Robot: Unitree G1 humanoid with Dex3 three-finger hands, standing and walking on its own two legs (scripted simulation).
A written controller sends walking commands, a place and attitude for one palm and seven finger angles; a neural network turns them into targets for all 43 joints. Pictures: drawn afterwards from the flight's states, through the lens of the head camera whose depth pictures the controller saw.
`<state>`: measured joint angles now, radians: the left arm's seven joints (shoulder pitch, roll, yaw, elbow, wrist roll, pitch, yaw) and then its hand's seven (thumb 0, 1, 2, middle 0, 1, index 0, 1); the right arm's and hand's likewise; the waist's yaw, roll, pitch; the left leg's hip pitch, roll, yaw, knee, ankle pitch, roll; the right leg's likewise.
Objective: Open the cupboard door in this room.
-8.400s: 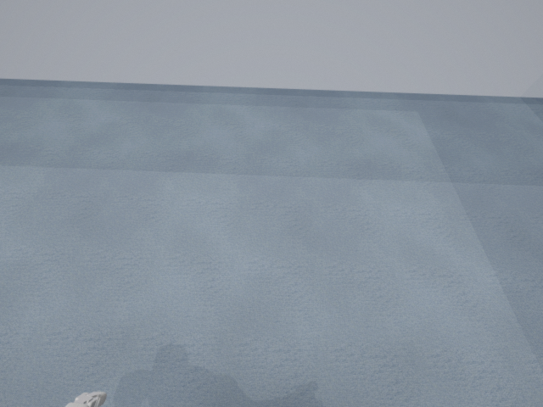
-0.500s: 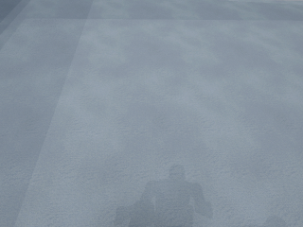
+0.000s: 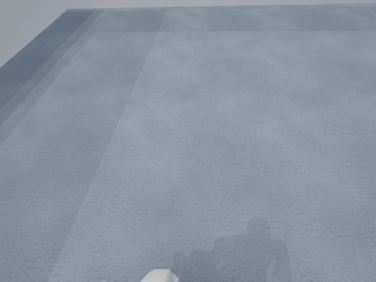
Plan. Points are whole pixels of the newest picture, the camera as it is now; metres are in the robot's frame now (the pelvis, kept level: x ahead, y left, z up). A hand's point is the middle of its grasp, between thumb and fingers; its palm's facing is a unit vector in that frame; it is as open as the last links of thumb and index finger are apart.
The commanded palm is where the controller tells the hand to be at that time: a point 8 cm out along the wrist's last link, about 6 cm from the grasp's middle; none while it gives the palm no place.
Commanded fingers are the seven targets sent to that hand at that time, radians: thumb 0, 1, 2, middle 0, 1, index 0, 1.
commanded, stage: turn or walk to find it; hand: left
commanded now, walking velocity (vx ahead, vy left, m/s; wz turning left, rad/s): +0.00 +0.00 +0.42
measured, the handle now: out of the picture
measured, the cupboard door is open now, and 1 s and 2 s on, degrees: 0 0 0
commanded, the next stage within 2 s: stand and wait in 1.92 s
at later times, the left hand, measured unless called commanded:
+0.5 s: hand out of the picture +0.00 +0.27 -0.17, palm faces +0.24 -0.94 -0.24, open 7.4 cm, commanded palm none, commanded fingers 0.00 0.90 0.90 -0.20 -0.30 -0.20 -0.30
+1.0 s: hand out of the picture -0.04 +0.20 -0.15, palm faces +0.42 -0.87 -0.27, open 7.4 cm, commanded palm none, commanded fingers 0.00 0.90 0.90 -0.20 -0.30 -0.20 -0.30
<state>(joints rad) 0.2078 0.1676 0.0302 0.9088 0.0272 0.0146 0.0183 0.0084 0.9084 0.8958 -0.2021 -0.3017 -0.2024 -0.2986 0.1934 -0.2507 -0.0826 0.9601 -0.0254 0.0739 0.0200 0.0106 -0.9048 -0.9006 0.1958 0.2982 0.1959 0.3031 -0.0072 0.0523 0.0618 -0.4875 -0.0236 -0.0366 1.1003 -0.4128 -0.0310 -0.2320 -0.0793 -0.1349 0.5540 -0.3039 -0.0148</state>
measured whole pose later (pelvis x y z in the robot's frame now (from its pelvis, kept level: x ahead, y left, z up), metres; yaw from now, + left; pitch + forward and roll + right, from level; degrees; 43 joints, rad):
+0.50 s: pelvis -0.02 +0.05 +0.01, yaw +12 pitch +0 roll -1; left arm 0.19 0.27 0.07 0.97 0.02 0.06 0.01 0.01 0.91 0.90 -0.20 -0.30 -0.20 -0.30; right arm 0.18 -0.18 -0.03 0.95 -0.02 0.01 0.00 0.01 -0.90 -0.90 0.20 0.30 0.20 0.30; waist 0.01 -0.03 0.08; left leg -0.22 0.00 0.02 0.47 -0.25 0.04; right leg -0.45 -0.10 -0.05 1.06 -0.42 0.09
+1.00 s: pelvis -0.03 +0.00 +0.00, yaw +25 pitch -1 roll +2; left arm 0.22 0.16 0.03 0.93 0.03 0.01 0.02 0.01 0.91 0.90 -0.20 -0.30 -0.20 -0.30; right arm 0.22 -0.26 -0.08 0.99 -0.02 0.08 0.02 0.01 -0.91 -0.90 0.19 0.30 0.19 0.30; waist -0.02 0.03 0.07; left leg -0.45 0.03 -0.02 1.06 -0.41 -0.06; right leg -0.20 -0.10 -0.18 0.52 -0.29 -0.02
